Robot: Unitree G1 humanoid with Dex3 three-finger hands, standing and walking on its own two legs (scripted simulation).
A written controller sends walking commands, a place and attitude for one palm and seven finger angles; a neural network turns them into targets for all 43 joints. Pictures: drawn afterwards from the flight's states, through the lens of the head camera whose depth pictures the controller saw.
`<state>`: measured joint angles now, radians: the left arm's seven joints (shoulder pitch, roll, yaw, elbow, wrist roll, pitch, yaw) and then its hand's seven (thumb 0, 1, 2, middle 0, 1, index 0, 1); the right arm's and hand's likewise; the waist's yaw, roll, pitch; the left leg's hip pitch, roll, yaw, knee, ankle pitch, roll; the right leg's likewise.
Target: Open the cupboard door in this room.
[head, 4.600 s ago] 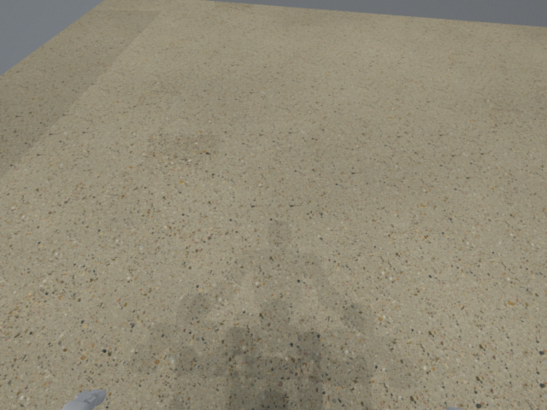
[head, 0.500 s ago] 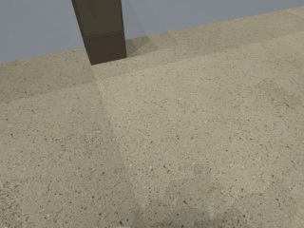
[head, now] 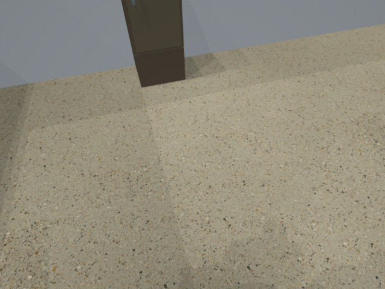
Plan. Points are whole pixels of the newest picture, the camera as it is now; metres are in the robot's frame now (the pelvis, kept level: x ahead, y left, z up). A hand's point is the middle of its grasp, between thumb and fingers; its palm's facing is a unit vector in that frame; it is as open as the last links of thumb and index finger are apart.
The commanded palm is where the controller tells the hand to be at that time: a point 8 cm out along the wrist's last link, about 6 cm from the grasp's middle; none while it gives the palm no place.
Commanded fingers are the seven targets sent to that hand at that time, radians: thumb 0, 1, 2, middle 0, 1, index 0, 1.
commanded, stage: turn or walk to find it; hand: left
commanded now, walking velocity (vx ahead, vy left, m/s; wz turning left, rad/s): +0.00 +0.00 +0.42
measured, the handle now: out of the picture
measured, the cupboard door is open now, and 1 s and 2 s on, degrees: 0 0 0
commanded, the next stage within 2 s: none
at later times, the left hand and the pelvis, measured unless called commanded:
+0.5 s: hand out of the picture -0.01 +0.25 -0.17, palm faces +0.22 -0.95 -0.24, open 7.4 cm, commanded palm none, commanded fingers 0.00 0.90 0.90 -0.20 -0.30 -0.20 -0.30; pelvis -0.02 +0.04 +0.01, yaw +11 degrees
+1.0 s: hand out of the picture -0.05 +0.18 -0.14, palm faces +0.40 -0.88 -0.27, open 7.4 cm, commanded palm none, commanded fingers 0.00 0.90 0.90 -0.20 -0.30 -0.20 -0.30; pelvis -0.04 -0.02 +0.01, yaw +24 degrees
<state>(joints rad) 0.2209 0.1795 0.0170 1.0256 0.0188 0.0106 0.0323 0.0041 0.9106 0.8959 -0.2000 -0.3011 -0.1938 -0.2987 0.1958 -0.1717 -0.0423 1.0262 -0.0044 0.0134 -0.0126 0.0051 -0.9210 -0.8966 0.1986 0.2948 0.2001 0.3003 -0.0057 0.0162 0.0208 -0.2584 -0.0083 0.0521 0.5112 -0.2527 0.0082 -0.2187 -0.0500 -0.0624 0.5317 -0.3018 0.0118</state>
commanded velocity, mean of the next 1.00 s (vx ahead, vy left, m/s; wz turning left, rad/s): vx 0.00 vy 0.00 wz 0.42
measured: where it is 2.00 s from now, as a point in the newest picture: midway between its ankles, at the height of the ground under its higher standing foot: outside the picture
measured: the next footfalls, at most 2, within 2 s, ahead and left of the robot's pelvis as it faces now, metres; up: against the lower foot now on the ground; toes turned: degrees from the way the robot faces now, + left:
left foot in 0.30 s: +0.01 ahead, +0.14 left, +0.00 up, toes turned +12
right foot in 0.76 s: +0.03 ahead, -0.10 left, +0.00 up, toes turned +14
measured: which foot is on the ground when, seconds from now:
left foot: up 0.00-0.28, down 0.30-0.76, up 0.78-1.00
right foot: down 0.00-0.32, up 0.34-0.74, down 0.76-1.00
